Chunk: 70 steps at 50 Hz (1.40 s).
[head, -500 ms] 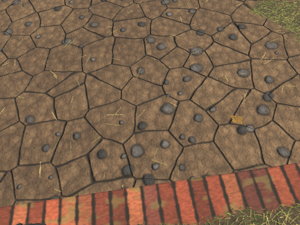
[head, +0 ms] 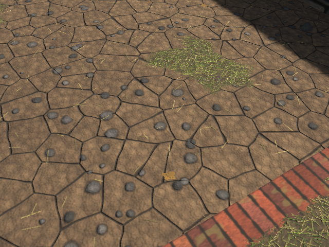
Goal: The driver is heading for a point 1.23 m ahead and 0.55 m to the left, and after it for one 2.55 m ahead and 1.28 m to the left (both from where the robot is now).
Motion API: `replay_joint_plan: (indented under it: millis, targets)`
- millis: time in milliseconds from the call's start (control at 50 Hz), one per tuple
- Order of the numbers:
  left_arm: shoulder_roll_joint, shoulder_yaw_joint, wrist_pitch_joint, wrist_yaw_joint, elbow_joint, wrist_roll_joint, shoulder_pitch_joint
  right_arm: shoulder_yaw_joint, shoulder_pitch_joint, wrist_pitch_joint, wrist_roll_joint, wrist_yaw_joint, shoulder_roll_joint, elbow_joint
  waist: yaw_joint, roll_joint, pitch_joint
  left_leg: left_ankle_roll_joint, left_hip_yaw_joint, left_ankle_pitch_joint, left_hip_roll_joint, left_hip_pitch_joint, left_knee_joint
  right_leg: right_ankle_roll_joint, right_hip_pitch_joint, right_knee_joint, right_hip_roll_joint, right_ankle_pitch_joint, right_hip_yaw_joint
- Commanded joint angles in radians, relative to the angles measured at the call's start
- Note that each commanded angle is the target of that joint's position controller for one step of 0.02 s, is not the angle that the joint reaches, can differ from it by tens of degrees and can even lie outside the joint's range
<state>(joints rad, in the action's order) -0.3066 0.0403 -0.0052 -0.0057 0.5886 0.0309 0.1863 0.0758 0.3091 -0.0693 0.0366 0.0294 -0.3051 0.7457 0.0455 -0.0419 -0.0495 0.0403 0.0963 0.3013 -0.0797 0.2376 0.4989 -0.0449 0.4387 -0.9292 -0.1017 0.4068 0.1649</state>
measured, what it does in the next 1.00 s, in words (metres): walks ahead, turning left: right foot, then left foot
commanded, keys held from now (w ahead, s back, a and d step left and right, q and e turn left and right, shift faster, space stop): w+q+shift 1.00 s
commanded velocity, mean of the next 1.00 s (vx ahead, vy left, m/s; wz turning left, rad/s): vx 0.92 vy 0.00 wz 0.76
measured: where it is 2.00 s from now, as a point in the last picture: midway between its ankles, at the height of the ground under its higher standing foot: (0, 124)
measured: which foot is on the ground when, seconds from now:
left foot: down 0.00-0.26, up 0.28-0.66, down 0.68-1.00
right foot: up 0.00-0.22, down 0.24-0.68, up 0.70-1.00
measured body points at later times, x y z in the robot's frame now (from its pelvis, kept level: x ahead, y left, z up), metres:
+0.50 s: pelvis +0.28 +0.00 +0.00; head +0.30 +0.00 +0.44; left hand +0.19 +0.29 -0.12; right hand +0.54 -0.20 -0.10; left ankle +0.31 +0.13 -0.65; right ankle +0.18 -0.14 -0.74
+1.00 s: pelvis +0.66 +0.23 -0.01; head +0.70 +0.26 +0.44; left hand +0.67 +0.56 -0.07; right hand +0.87 +0.01 -0.13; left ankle +0.53 +0.16 -0.74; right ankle +0.95 +0.25 -0.68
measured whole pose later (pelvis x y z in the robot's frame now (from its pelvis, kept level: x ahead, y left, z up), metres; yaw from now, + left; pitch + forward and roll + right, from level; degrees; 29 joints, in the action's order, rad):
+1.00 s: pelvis +0.66 +0.23 -0.01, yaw +48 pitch +2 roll +1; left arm -0.28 -0.03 0.05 -0.02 0.57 0.05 0.04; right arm 0.06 0.45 -0.06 0.00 0.02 -0.33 0.82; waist 0.09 0.00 0.05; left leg 0.17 0.21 0.36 -0.20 -0.05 0.32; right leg 0.05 0.74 -0.72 0.12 0.02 0.08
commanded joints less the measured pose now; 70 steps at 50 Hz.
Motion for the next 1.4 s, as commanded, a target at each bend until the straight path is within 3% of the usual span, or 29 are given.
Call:
replay_joint_plan:
  millis: [20, 160, 220, 240, 260, 280, 320, 380, 540, 620, 660, 680, 700, 720, 740, 780, 840, 900, 1020, 1060, 1080, 1100, 1120, 1140, 1180, 1220, 1280, 1340, 1400]
  targets:
    - [-0.140, 0.033, 0.042, -0.030, -0.102, 0.050, -0.119, 0.029, 0.014, 0.011, -0.015, 0.006, -0.162, -0.045, -0.011, 0.135, 0.154, 0.135, 0.512, 0.389, 0.283, -0.108, -0.338, 0.045, 0.348, -0.063, 0.104, -0.115, -0.070]
    - [-0.043, -0.017, 0.057, -0.047, -0.126, 0.006, -0.235, 0.042, 0.117, 0.023, -0.018, -0.007, -0.173, 0.029, 0.036, 0.229, 0.117, 0.157, 0.356, 0.117, 0.167, -0.001, -0.317, 0.088, 0.003, 0.328, 0.033, -0.091, -0.174]
    - [-0.080, 0.002, 0.074, -0.007, -0.068, -0.005, -0.076, 0.046, 0.079, 0.020, -0.024, -0.007, -0.174, 0.033, -0.060, 0.172, 0.056, 0.122, 0.341, -0.056, 0.145, 0.148, -0.197, 0.055, -0.408, 0.504, 0.030, -0.202, -0.162]
    - [-0.141, 0.027, 0.082, 0.015, -0.033, 0.008, 0.063, 0.044, 0.056, 0.004, -0.034, -0.003, -0.161, 0.027, -0.141, 0.112, -0.022, 0.095, 0.279, -0.142, 0.093, 0.261, -0.011, 0.032, -0.644, 0.496, 0.098, -0.168, -0.111]
    - [-0.246, 0.061, 0.084, 0.033, -0.011, 0.035, 0.242, 0.024, 0.045, -0.015, -0.065, -0.003, -0.090, -0.006, -0.236, -0.082, -0.170, 0.054, 0.142, -0.029, 0.013, 0.436, 0.320, -0.021, -0.896, 0.570, 0.347, 0.167, 0.152]
    - [-0.307, 0.075, 0.070, 0.038, 0.004, 0.041, 0.266, 0.001, 0.030, -0.013, -0.075, -0.011, -0.037, -0.060, -0.214, -0.250, -0.222, 0.043, 0.033, 0.210, -0.026, 0.580, 0.546, -0.072, -0.862, 0.707, 0.542, 0.475, 0.521]
    - [-0.137, 0.034, 0.071, 0.032, -0.001, 0.035, 0.150, 0.008, -0.043, 0.018, -0.024, -0.006, -0.087, -0.042, -0.147, -0.031, -0.021, 0.049, 0.001, 0.048, 0.104, 0.624, 0.711, -0.077, -0.623, 0.675, 0.490, 0.314, 0.368]
    - [-0.069, 0.013, 0.086, 0.026, 0.055, 0.016, 0.172, 0.002, -0.076, 0.049, 0.001, 0.036, -0.056, -0.036, -0.109, -0.065, 0.098, 0.036, -0.035, -0.018, 0.168, 0.638, 0.724, -0.042, -0.511, 0.751, 0.373, 0.032, 0.074]
    - [-0.056, 0.007, 0.129, 0.015, 0.172, 0.002, 0.201, -0.049, -0.369, 0.062, -0.004, 0.087, -0.028, -0.183, -0.057, -0.016, 0.230, 0.060, -0.193, -0.246, 0.156, 0.565, 0.462, -0.001, -0.367, 0.852, 0.299, -0.598, -0.357]
    - [-0.182, 0.032, 0.114, 0.036, 0.202, 0.005, 0.246, -0.051, -0.277, 0.064, -0.012, 0.076, -0.058, -0.160, 0.032, -0.064, 0.094, 0.143, -0.323, -0.186, -0.003, 0.201, 0.303, 0.036, -0.458, 0.574, 0.327, -1.505, -0.427]
    - [-0.229, 0.044, 0.084, 0.041, 0.169, 0.013, 0.161, -0.004, 0.120, 0.057, -0.010, 0.046, -0.158, -0.045, 0.225, -0.084, -0.111, 0.207, -0.225, -0.110, -0.042, -0.253, 0.254, 0.015, -0.333, 0.078, 0.361, -1.510, -0.387]
    - [-0.192, 0.039, 0.080, 0.024, 0.171, 0.022, 0.158, 0.029, 0.210, 0.059, -0.015, 0.017, -0.211, 0.006, 0.225, 0.033, -0.134, 0.232, -0.121, -0.078, -0.007, -0.480, 0.165, 0.026, -0.117, -0.287, 0.251, -0.787, -0.387]
    - [-0.038, -0.004, 0.093, 0.008, 0.125, 0.037, 0.165, 0.048, 0.130, 0.072, -0.026, -0.004, -0.300, -0.010, 0.102, 0.255, -0.082, 0.262, 0.193, -0.182, 0.184, -0.538, 0.194, 0.045, 0.197, -0.685, 0.110, 0.104, -0.349]
    - [-0.098, 0.001, 0.114, 0.010, 0.011, 0.004, 0.181, 0.063, 0.105, 0.081, -0.003, -0.006, -0.363, -0.065, 0.071, 0.259, -0.310, 0.442, 0.651, 0.018, 0.331, -0.754, -0.062, 0.055, 0.427, -0.803, 0.076, 0.073, -0.127]
    - [-0.149, 0.002, 0.130, 0.009, 0.003, 0.013, 0.079, 0.061, 0.106, 0.083, -0.011, -0.017, -0.310, -0.062, 0.094, 0.078, -0.205, 0.394, 0.691, 0.153, 0.327, -0.649, -0.205, 0.052, 0.475, -0.705, 0.135, -0.037, -0.073]
    - [-0.132, -0.010, 0.125, 0.011, 0.019, 0.026, 0.067, 0.041, 0.031, 0.060, -0.012, -0.030, -0.234, -0.040, -0.019, -0.041, 0.045, 0.334, 0.536, 0.030, 0.254, -0.288, -0.258, 0.065, 0.373, -0.518, 0.203, -0.068, -0.089]
    - [-0.099, -0.020, 0.060, 0.006, 0.026, 0.056, 0.112, 0.013, -0.011, 0.017, -0.027, -0.029, -0.174, -0.041, -0.113, -0.038, 0.124, 0.326, 0.358, -0.129, 0.145, 0.035, -0.281, 0.116, 0.211, -0.328, 0.253, 0.018, -0.101]
    - [-0.059, -0.037, 0.054, -0.008, -0.061, 0.039, -0.097, 0.018, 0.000, -0.006, -0.028, -0.024, -0.179, -0.032, -0.070, -0.001, 0.193, 0.289, 0.278, -0.208, 0.060, 0.189, -0.338, 0.133, 0.144, -0.041, 0.236, -0.206, -0.163]
    - [-0.082, -0.036, 0.068, -0.010, -0.084, -0.002, -0.182, 0.041, 0.068, -0.008, -0.043, -0.022, -0.221, 0.001, -0.005, 0.076, 0.088, 0.177, 0.304, -0.650, 0.081, -0.038, -0.225, 0.073, -0.092, 0.353, 0.122, -0.473, -0.155]
    - [-0.163, 0.000, 0.071, 0.009, -0.022, -0.005, 0.025, 0.048, 0.056, -0.009, -0.027, -0.027, -0.269, 0.012, -0.108, 0.078, -0.061, 0.134, 0.292, -0.930, 0.094, -0.144, 0.021, 0.049, -0.307, 0.345, 0.067, -0.317, -0.173]
    - [-0.187, 0.019, 0.073, 0.025, 0.037, -0.005, 0.233, 0.044, 0.017, -0.013, -0.015, -0.024, -0.265, 0.017, -0.230, 0.068, -0.139, 0.117, 0.247, -0.944, 0.084, -0.108, 0.255, 0.030, -0.487, 0.354, 0.085, -0.281, -0.204]
    - [-0.234, 0.044, 0.079, 0.048, 0.088, 0.012, 0.434, 0.020, 0.005, -0.027, -0.003, -0.027, -0.174, 0.016, -0.307, 0.000, -0.219, 0.103, 0.174, -0.714, 0.037, 0.031, 0.591, -0.002, -0.682, 0.341, 0.209, -0.037, -0.076]
    - [-0.326, 0.063, 0.084, 0.042, 0.104, 0.048, 0.412, -0.022, 0.126, -0.032, -0.038, -0.019, -0.009, -0.028, -0.172, -0.349, -0.283, 0.056, 0.095, 0.153, -0.130, 0.338, 0.918, -0.123, -0.834, 0.527, 0.473, 0.224, 0.508]
    - [-0.261, 0.060, 0.078, 0.019, 0.098, 0.023, 0.308, -0.035, 0.130, -0.034, -0.019, -0.018, -0.061, -0.024, -0.136, -0.293, -0.230, 0.080, 0.096, 0.131, -0.084, 0.471, 0.952, -0.176, -0.769, 0.670, 0.470, 0.327, 0.793]
    - [-0.135, 0.044, 0.079, -0.001, 0.106, 0.002, 0.187, -0.032, -0.048, -0.020, 0.009, -0.006, -0.117, -0.040, -0.115, 0.001, -0.018, 0.070, 0.059, -0.005, 0.021, 0.472, 0.872, -0.191, -0.515, 0.661, 0.390, 0.189, 0.506]
    - [-0.088, 0.024, 0.085, -0.006, 0.168, 0.000, 0.229, -0.043, -0.135, -0.011, 0.037, 0.008, -0.091, -0.092, -0.074, -0.005, 0.055, 0.049, 0.025, 0.020, 0.073, 0.453, 0.754, -0.170, -0.383, 0.670, 0.302, 0.021, 0.359]
    - [-0.100, 0.027, 0.099, -0.004, 0.219, -0.018, 0.287, -0.072, -0.216, -0.004, 0.051, 0.017, -0.056, -0.153, -0.047, -0.032, 0.113, -0.005, -0.012, 0.060, 0.127, 0.496, 0.583, -0.205, -0.307, 0.730, 0.274, -0.119, 0.309]
    - [-0.142, 0.048, 0.099, 0.002, 0.201, -0.015, 0.220, -0.102, -0.349, -0.016, 0.020, 0.039, -0.042, -0.214, -0.041, -0.033, 0.145, -0.046, -0.073, -0.150, 0.119, 0.263, 0.242, -0.177, -0.080, 0.824, 0.206, -0.193, 0.181]
    - [-0.181, 0.063, 0.105, -0.018, 0.207, -0.036, 0.241, -0.093, -0.350, -0.013, -0.002, 0.031, -0.068, -0.203, -0.046, -0.029, 0.116, -0.045, -0.108, -0.288, 0.079, 0.017, 0.144, -0.152, -0.039, 0.842, 0.231, -0.377, 0.169]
